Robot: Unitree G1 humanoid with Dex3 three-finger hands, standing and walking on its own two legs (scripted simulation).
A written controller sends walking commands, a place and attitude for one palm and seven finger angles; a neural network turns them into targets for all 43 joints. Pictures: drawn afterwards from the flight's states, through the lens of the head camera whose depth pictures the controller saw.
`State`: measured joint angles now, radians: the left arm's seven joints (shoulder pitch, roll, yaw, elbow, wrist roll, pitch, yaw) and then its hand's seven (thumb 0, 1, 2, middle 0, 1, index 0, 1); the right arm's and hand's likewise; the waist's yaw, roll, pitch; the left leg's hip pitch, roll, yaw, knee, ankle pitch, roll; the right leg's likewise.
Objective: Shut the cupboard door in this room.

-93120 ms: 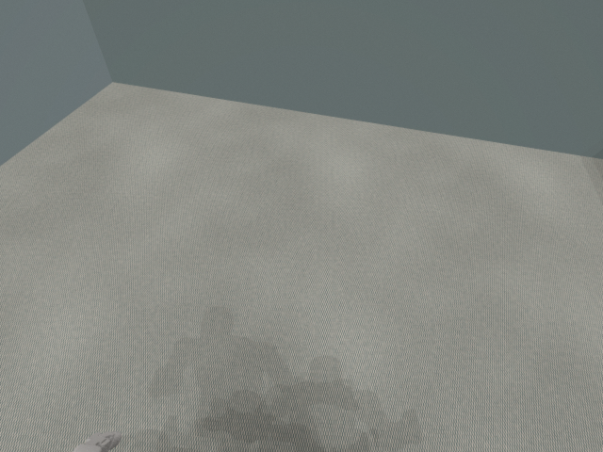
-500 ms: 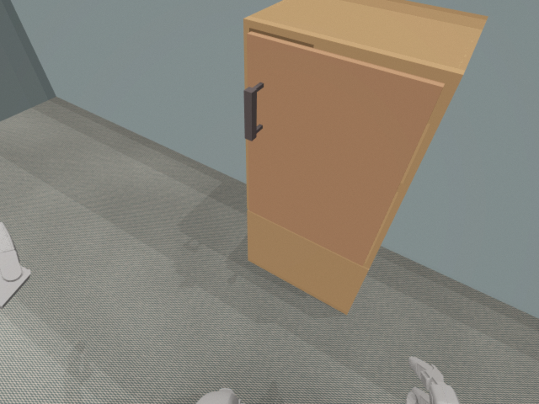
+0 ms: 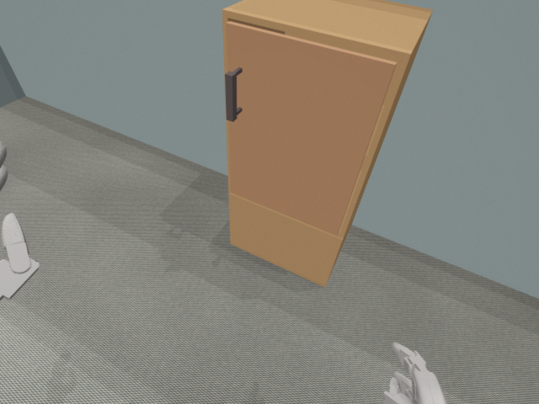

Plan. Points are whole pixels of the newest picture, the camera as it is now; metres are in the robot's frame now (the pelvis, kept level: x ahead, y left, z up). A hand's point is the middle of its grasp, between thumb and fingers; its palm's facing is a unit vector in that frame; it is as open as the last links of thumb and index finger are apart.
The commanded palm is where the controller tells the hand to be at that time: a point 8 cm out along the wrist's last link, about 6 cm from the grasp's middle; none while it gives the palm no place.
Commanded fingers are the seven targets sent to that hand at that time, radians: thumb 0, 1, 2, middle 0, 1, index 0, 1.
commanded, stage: stop stepping back and stand still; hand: left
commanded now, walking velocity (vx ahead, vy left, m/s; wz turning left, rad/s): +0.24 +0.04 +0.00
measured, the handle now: (235, 94) +0.87 +0.16 +0.03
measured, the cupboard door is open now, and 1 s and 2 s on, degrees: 0 0 0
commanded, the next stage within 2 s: let the arm hang, fingers relaxed in 1.34 s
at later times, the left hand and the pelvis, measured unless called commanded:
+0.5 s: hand out of the picture +0.08 +0.33 +0.20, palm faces +0.53 -0.75 -0.39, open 7.4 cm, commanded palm +0.05 +0.35 +0.19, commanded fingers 0.00 0.90 0.90 -0.20 -0.30 -0.20 -0.30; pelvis -0.10 +0.05 +0.01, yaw -1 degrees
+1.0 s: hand out of the picture +0.15 +0.30 +0.17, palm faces +0.41 -0.75 -0.52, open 7.4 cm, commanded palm +0.07 +0.33 +0.19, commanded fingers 0.00 0.90 0.90 -0.20 -0.30 -0.20 -0.30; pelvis -0.08 +0.04 +0.01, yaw -2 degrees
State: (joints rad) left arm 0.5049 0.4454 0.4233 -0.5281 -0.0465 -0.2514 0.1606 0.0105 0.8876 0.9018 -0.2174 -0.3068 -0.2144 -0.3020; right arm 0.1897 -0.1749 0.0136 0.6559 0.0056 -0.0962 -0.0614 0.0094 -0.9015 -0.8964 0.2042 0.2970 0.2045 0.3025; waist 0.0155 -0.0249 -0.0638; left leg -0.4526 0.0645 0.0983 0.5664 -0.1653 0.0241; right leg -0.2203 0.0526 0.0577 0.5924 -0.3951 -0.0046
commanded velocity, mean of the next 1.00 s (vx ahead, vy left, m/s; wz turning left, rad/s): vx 0.11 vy -0.05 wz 0.00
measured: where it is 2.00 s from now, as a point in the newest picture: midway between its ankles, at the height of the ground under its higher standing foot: outside the picture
